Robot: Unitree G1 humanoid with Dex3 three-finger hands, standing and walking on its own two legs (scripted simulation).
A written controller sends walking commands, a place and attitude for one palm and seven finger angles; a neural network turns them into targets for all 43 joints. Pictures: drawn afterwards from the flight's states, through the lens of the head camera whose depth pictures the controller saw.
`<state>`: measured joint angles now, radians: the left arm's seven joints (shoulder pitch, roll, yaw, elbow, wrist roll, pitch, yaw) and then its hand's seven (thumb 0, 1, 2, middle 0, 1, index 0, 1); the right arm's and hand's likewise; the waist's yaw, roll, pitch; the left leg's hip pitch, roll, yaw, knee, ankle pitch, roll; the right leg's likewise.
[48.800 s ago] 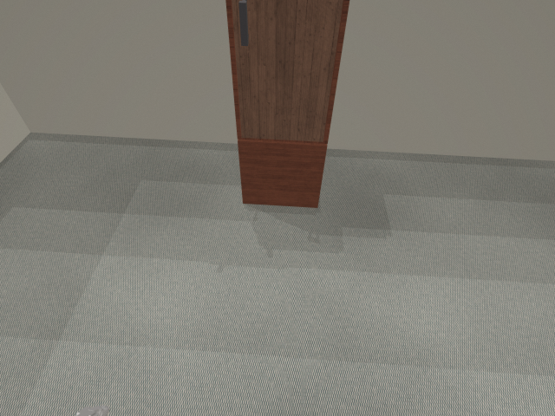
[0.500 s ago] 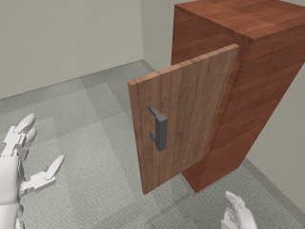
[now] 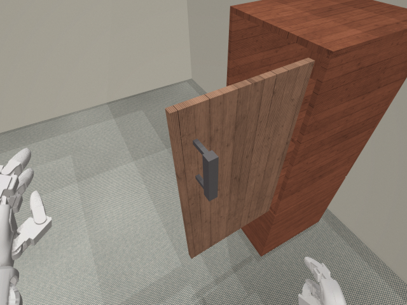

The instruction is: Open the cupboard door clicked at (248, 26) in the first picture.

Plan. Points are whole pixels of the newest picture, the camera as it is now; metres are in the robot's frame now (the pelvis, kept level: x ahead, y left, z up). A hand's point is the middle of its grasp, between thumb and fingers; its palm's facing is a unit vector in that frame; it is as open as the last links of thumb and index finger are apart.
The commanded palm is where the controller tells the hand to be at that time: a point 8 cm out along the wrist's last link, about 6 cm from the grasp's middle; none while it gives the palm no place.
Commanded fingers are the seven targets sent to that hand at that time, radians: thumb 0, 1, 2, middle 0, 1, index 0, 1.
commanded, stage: step back with the hand held close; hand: left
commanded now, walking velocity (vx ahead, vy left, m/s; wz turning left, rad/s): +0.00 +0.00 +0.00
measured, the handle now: (204, 170) +0.35 +0.04 +0.11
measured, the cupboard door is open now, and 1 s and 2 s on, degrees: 93 93 93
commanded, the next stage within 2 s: stop stepping back and stand still in 1.22 s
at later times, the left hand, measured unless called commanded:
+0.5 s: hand (45, 231) +0.17 +0.26 +0.14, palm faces +0.31 -0.81 -0.50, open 7.4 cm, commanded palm +0.11 +0.31 +0.17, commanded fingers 0.00 0.90 0.90 -0.20 -0.30 -0.20 -0.30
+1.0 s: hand out of the picture +0.08 +0.29 +0.16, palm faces +0.46 -0.75 -0.47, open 7.4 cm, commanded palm +0.02 +0.33 +0.17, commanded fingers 0.00 0.90 0.90 -0.20 -0.30 -0.20 -0.30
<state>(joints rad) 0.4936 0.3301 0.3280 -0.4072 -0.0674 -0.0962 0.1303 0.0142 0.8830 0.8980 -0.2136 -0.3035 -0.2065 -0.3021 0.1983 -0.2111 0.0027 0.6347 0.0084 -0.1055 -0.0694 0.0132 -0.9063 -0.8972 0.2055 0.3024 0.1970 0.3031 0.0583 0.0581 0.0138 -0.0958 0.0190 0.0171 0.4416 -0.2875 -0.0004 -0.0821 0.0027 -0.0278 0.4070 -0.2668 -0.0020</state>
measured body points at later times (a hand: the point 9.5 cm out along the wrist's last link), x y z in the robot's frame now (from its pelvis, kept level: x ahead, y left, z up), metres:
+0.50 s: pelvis -0.04 +0.01 +0.00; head -0.01 +0.02 +0.45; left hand +0.15 +0.30 +0.17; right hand +0.13 -0.24 -0.08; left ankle -0.03 +0.12 -0.74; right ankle -0.03 -0.12 -0.74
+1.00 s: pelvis -0.12 +0.02 -0.02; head -0.10 +0.04 +0.43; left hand +0.05 +0.33 +0.19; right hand +0.03 -0.21 -0.10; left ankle -0.03 +0.12 -0.74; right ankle -0.09 -0.11 -0.74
